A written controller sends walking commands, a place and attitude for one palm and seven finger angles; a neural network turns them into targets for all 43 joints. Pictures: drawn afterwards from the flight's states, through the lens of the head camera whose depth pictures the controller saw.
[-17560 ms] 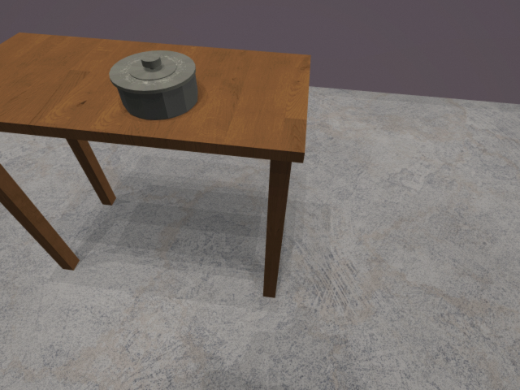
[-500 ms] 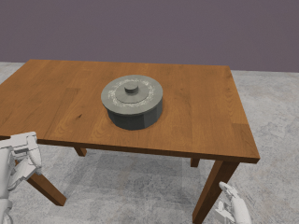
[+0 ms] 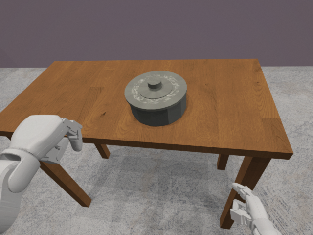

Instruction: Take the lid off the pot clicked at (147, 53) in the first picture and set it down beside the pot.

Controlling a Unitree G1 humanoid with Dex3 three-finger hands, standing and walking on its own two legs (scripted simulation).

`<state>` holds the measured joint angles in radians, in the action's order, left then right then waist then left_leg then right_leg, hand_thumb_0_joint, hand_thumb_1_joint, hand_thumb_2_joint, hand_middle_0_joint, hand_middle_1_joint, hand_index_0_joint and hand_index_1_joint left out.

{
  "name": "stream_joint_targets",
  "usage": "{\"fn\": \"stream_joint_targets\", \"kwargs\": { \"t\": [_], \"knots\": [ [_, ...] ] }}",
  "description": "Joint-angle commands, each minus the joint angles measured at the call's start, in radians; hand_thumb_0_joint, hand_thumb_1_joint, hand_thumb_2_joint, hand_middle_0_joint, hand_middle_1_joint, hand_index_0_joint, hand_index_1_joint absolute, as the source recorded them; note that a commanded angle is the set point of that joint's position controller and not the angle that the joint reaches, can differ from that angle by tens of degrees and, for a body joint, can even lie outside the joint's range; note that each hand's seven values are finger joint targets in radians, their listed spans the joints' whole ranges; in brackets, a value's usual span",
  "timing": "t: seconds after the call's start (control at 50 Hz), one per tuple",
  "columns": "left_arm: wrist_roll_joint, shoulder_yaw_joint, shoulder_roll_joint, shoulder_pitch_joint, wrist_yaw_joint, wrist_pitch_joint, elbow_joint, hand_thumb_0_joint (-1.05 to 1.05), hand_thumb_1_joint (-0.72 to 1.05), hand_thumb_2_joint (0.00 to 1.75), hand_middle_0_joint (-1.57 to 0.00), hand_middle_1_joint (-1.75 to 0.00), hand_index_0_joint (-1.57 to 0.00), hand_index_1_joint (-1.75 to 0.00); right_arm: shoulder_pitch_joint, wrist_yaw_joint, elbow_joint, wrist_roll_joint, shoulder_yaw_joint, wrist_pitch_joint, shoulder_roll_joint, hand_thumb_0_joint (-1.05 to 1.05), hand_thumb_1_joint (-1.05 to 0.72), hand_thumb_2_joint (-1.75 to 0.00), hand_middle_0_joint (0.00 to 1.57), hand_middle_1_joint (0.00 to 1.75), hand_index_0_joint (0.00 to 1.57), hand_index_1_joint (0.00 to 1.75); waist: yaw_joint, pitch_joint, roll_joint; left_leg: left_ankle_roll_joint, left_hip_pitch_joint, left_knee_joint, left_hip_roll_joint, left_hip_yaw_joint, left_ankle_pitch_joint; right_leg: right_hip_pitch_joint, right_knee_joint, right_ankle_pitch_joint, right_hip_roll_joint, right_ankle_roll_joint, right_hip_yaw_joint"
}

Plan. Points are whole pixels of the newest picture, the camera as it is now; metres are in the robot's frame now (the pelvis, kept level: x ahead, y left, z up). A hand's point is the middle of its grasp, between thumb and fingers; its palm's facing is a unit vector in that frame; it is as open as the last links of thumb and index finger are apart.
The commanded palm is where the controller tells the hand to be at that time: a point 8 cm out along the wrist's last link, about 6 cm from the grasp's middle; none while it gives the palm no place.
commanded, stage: reach forward and open the fingers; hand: left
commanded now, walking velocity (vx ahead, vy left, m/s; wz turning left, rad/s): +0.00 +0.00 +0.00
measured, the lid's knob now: (154, 82) +0.51 +0.08 +0.14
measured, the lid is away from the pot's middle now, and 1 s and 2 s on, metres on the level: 0.00 0.00 0.00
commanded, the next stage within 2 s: move the open hand above the knob in 0.60 s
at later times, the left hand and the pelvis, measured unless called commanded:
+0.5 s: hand (58, 131) +0.27 +0.25 +0.19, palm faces -0.06 +0.02 -1.00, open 9.4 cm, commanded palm +0.24 +0.25 +0.26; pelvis -0.03 +0.01 +0.00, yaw +0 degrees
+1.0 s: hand (83, 109) +0.32 +0.21 +0.20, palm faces -0.06 -0.03 -1.00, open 9.8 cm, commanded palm +0.29 +0.21 +0.27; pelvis -0.02 +0.01 +0.00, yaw +0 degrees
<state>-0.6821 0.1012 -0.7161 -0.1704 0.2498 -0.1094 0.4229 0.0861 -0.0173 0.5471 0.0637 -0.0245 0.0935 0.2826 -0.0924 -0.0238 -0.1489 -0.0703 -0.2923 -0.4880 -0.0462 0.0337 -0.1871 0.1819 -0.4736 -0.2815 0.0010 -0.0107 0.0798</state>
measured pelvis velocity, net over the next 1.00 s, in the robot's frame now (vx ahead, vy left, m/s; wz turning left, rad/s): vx -0.02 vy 0.01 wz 0.00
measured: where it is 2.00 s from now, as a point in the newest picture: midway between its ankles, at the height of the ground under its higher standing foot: outside the picture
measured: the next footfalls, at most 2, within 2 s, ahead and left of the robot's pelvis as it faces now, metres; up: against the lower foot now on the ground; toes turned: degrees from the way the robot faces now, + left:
none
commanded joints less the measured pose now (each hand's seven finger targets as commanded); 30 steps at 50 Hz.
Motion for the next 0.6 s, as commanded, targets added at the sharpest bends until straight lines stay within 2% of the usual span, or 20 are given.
{"fn": "stream_joint_targets", "kwargs": {
  "t": [0.0, 0.04, 0.1, 0.12, 0.14, 0.18, 0.22, 0.24, 0.28, 0.32, 0.34, 0.38, 0.42, 0.44, 0.48, 0.5, 0.52, 0.54, 0.56, 0.58],
  "knots": [
    [-0.018, 0.143, -0.234, 0.343, 0.02, 0.008, 0.092, 0.0, 0.07, 1.45, -1.06, -0.58, -1.06, -0.58, -0.166, 0.009, -0.171, 0.006, 0.026, -0.057, 0.09, 0.0, -0.9, -0.9, 0.2, 0.3, 0.2, 0.3, 0.022, -0.128, 0.058, 0.029, 0.176, 0.101, 0.04, -0.084, 0.118, 0.066, 0.102, 0.091, -0.009, 0.001, -0.033],
    [-0.016, 0.109, -0.21, 0.362, 0.044, 0.017, 0.119, 0.0, 0.01, 1.49, -1.04, -0.51, -1.04, -0.51, -0.168, 0.0, -0.177, 0.0, 0.027, -0.075, 0.081, 0.0, -0.9, -0.9, 0.2, 0.3, 0.2, 0.3, 0.019, -0.197, 0.031, 0.027, 0.216, 0.096, 0.035, -0.092, 0.147, 0.041, 0.093, 0.116, -0.012, -0.005, -0.035],
    [-0.026, 0.145, -0.256, 0.382, 0.058, 0.019, 0.105, 0.0, -0.09, 1.55, -1.0, -0.4, -1.0, -0.4, -0.171, -0.003, -0.17, -0.001, 0.03, -0.078, 0.091, 0.0, -0.9, -0.9, 0.2, 0.3, 0.2, 0.3, 0.008, -0.198, 0.055, 0.029, 0.209, 0.113, 0.038, -0.096, 0.121, 0.028, 0.1, 0.091, -0.013, -0.005, -0.036],
    [-0.032, 0.191, -0.29, 0.391, 0.053, 0.014, 0.091, 0.0, -0.12, 1.57, -0.99, -0.36, -0.99, -0.36, -0.177, -0.005, -0.177, 0.0, 0.031, -0.083, 0.096, 0.0, -0.9, -0.9, 0.2, 0.3, 0.2, 0.3, 0.015, -0.189, 0.041, 0.028, 0.216, 0.094, 0.035, -0.096, 0.13, 0.031, 0.091, 0.105, -0.024, -0.016, -0.044],
    [-0.052, 0.171, -0.3, 0.471, 0.065, 0.014, 0.044, 0.0, -0.15, 1.59, -0.98, -0.33, -0.98, -0.33, -0.174, -0.004, -0.153, -0.007, 0.023, -0.072, 0.091, 0.0, -0.9, -0.9, 0.2, 0.3, 0.2, 0.3, 0.013, -0.193, 0.059, 0.031, 0.189, 0.119, 0.035, -0.093, 0.104, 0.028, 0.101, 0.081, -0.019, -0.011, -0.035],
    [-0.052, 0.177, -0.311, 0.537, 0.063, 0.012, -0.047, 0.0, -0.21, 1.64, -0.95, -0.26, -0.95, -0.26, -0.163, 0.005, -0.142, -0.003, 0.025, -0.068, 0.097, 0.0, -0.9, -0.9, 0.2, 0.3, 0.2, 0.3, 0.017, -0.129, 0.084, 0.032, 0.158, 0.139, 0.039, -0.095, 0.022, 0.063, 0.113, 0.007, -0.02, -0.008, -0.03],
    [-0.044, 0.184, -0.302, 0.547, 0.062, 0.008, -0.083, 0.0, -0.27, 1.68, -0.93, -0.19, -0.93, -0.19, -0.162, 0.002, -0.161, 0.008, 0.028, -0.077, 0.102, 0.0, -0.9, -0.9, 0.2, 0.3, 0.2, 0.3, 0.021, -0.124, 0.045, 0.032, 0.171, 0.123, 0.03, -0.098, 0.018, 0.068, 0.103, 0.011, -0.027, -0.021, -0.037],
    [-0.043, 0.141, -0.273, 0.575, 0.077, 0.009, -0.086, 0.0, -0.3, 1.69, -0.92, -0.15, -0.92, -0.15, -0.17, 0.0, -0.153, 0.003, 0.025, -0.075, 0.093, 0.0, -0.9, -0.9, 0.2, 0.3, 0.2, 0.3, 0.015, -0.164, 0.063, 0.033, 0.171, 0.141, 0.032, -0.093, 0.014, 0.05, 0.107, 0.01, -0.016, -0.015, -0.036],
    [-0.014, 0.093, -0.213, 0.535, 0.091, 0.015, -0.038, 0.0, -0.36, 1.71, -0.9, -0.08, -0.9, -0.08, -0.173, -0.005, -0.173, 0.006, 0.031, -0.08, 0.089, 0.0, -0.9, -0.9, 0.2, 0.3, 0.2, 0.3, 0.012, -0.179, 0.071, 0.031, 0.191, 0.139, 0.032, -0.096, 0.015, 0.049, 0.105, 0.017, -0.015, -0.01, -0.037],
    [-0.004, 0.077, -0.178, 0.49, 0.096, 0.022, 0.004, 0.0, -0.36, 1.7, -0.89, -0.08, -0.89, -0.08, -0.181, -0.013, -0.197, 0.01, 0.034, -0.1, 0.089, 0.0, -0.9, -0.9, 0.2, 0.3, 0.2, 0.3, 0.022, -0.206, 0.027, 0.029, 0.227, 0.111, 0.03, -0.1, 0.036, 0.054, 0.087, 0.039, -0.02, -0.02, -0.046],
    [-0.023, 0.051, -0.189, 0.562, 0.107, 0.019, -0.008, 0.0, -0.36, 1.7, -0.89, -0.08, -0.89, -0.08, -0.181, -0.012, -0.176, 0.006, 0.027, -0.093, 0.086, 0.0, -0.9, -0.9, 0.2, 0.3, 0.2, 0.3, 0.023, -0.206, 0.056, 0.032, 0.208, 0.141, 0.034, -0.104, -0.003, 0.053, 0.093, 0.02, -0.013, -0.011, -0.039],
    [-0.041, 0.115, -0.277, 0.656, 0.095, 0.027, -0.04, 0.0, -0.36, 1.69, -0.89, -0.08, -0.89, -0.08, -0.166, 0.002, -0.161, 0.005, 0.033, -0.088, 0.103, 0.0, -0.9, -0.9, 0.2, 0.3, 0.2, 0.3, 0.026, -0.14, 0.093, 0.031, 0.163, 0.168, 0.042, -0.114, -0.092, 0.07, 0.099, -0.04, -0.019, -0.007, -0.034],
    [-0.065, 0.197, -0.377, 0.734, 0.077, 0.024, -0.126, 0.0, -0.36, 1.68, -0.89, -0.08, -0.89, -0.08, -0.147, 0.015, -0.15, 0.006, 0.03, -0.092, 0.117, 0.0, -0.9, -0.9, 0.2, 0.3, 0.2, 0.3, 0.033, -0.114, 0.073, 0.028, 0.147, 0.156, 0.035, -0.114, -0.124, 0.084, 0.096, -0.069, -0.028, -0.021, -0.04],
    [-0.089, 0.179, -0.388, 0.828, 0.082, 0.026, -0.141, 0.0, -0.36, 1.67, -0.89, -0.08, -0.89, -0.08, -0.162, 0.018, -0.138, 0.003, 0.023, -0.093, 0.104, 0.0, -0.9, -0.9, 0.2, 0.3, 0.2, 0.3, 0.02, -0.159, 0.054, 0.032, 0.143, 0.172, 0.035, -0.116, -0.11, 0.059, 0.092, -0.067, -0.015, -0.021, -0.044],
    [-0.075, 0.168, -0.367, 0.841, 0.081, 0.03, -0.154, 0.0, -0.35, 1.67, -0.89, -0.08, -0.89, -0.08, -0.155, 0.02, -0.139, 0.004, 0.029, -0.097, 0.1, 0.0, -0.9, -0.9, 0.2, 0.3, 0.2, 0.3, 0.014, -0.179, 0.033, 0.033, 0.169, 0.167, 0.036, -0.12, -0.077, 0.055, 0.085, -0.052, -0.014, -0.022, -0.043],
    [-0.063, 0.141, -0.327, 0.805, 0.087, 0.027, -0.17, 0.0, -0.35, 1.66, -0.88, -0.08, -0.88, -0.08, -0.153, 0.018, -0.144, 0.002, 0.031, -0.1, 0.098, 0.0, -0.9, -0.9, 0.2, 0.3, 0.2, 0.3, 0.01, -0.194, 0.027, 0.032, 0.184, 0.161, 0.032, -0.122, -0.061, 0.056, 0.085, -0.035, -0.014, -0.024, -0.045],
    [-0.039, 0.118, -0.268, 0.738, 0.094, 0.027, -0.167, 0.0, -0.35, 1.66, -0.88, -0.08, -0.88, -0.08, -0.142, 0.008, -0.162, 0.009, 0.034, -0.108, 0.098, 0.0, -0.9, -0.9, 0.2, 0.3, 0.2, 0.3, 0.023, -0.21, 0.002, 0.031, 0.211, 0.134, 0.026, -0.12, -0.026, 0.055, 0.081, -0.003, -0.021, -0.03, -0.048],
    [-0.044, 0.084, -0.244, 0.731, 0.112, 0.019, -0.162, 0.0, -0.35, 1.65, -0.88, -0.08, -0.88, -0.08, -0.156, 0.001, -0.157, 0.006, 0.034, -0.107, 0.092, 0.0, -0.9, -0.9, 0.2, 0.3, 0.2, 0.3, 0.012, -0.24, 0.031, 0.035, 0.218, 0.147, 0.033, -0.119, -0.001, 0.039, 0.076, 0.024, -0.01, -0.027, -0.05],
    [-0.026, 0.033, -0.179, 0.69, 0.124, 0.016, -0.153, 0.0, -0.35, 1.65, -0.88, -0.08, -0.88, -0.08, -0.152, -0.004, -0.164, 0.007, 0.035, -0.1, 0.09, 0.0, -0.9, -0.9, 0.2, 0.3, 0.2, 0.3, 0.02, -0.203, 0.058, 0.032, 0.211, 0.146, 0.035, -0.113, 0.002, 0.057, 0.083, 0.027, -0.013, -0.021, -0.041],
    [-0.022, 0.037, -0.181, 0.675, 0.127, 0.014, -0.125, 0.0, -0.35, 1.65, -0.88, -0.08, -0.88, -0.08, -0.156, -0.008, -0.169, 0.012, 0.038, -0.098, 0.097, 0.0, -0.9, -0.9, 0.2, 0.3, 0.2, 0.3, 0.019, -0.198, 0.074, 0.032, 0.209, 0.146, 0.038, -0.11, -0.006, 0.061, 0.082, 0.022, -0.011, -0.017, -0.041]
  ]
}}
